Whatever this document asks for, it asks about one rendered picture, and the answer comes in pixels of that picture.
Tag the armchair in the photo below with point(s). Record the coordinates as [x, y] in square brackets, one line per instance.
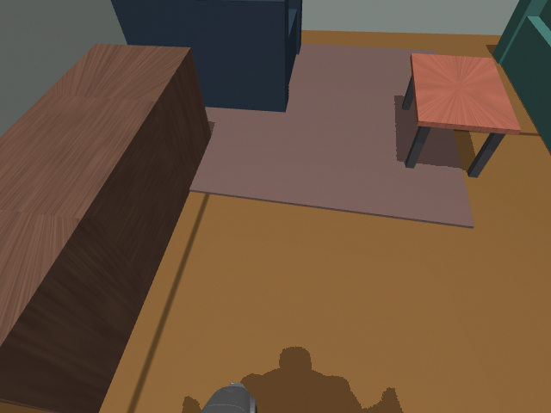
[244, 50]

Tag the coffee table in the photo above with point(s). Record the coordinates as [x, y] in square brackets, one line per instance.
[463, 93]

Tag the sofa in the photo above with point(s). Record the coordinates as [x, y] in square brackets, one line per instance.
[524, 51]

